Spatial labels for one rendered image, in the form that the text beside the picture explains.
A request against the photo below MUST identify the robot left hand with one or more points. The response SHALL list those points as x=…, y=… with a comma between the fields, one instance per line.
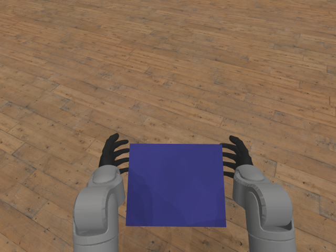
x=108, y=155

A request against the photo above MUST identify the robot right forearm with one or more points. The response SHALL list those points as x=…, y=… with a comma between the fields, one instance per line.
x=269, y=211

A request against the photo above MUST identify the robot left forearm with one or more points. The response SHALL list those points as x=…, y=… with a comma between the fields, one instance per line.
x=95, y=212

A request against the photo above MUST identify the carton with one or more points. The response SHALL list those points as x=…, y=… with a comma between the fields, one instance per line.
x=176, y=185

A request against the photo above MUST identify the robot right hand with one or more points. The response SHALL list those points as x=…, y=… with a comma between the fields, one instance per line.
x=241, y=157

